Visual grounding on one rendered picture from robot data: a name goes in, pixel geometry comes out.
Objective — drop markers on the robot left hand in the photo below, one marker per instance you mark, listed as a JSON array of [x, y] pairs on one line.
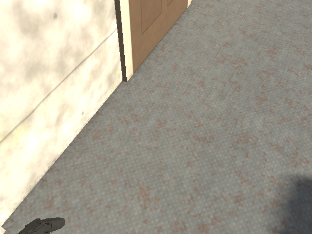
[[43, 226]]

